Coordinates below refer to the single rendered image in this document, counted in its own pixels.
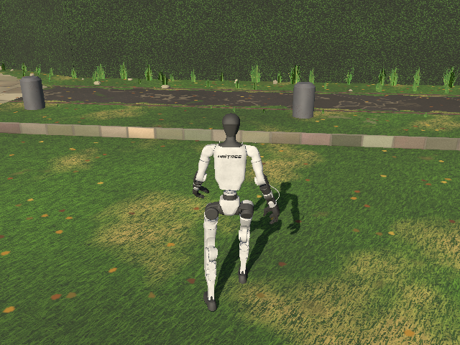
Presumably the robot left upper arm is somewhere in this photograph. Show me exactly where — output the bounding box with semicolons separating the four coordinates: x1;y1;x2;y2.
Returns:
195;144;216;182

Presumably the robot left hand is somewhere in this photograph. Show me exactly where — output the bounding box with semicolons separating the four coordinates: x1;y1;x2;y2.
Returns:
193;186;209;198

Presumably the robot right forearm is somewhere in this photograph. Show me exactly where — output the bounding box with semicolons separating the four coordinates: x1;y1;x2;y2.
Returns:
259;174;277;208

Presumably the robot right upper arm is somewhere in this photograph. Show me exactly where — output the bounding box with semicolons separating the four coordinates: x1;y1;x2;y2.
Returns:
245;145;266;185

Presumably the robot left thigh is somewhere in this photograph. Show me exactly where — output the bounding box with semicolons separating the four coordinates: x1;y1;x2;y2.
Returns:
203;202;220;261

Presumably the robot left forearm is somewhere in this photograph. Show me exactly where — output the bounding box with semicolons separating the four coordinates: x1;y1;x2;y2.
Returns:
193;171;203;190

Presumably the right robot shin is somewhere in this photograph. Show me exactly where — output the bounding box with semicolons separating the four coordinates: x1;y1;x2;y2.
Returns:
239;230;250;275

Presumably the robot right hand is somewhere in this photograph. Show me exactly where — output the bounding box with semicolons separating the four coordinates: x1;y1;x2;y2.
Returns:
263;205;280;224

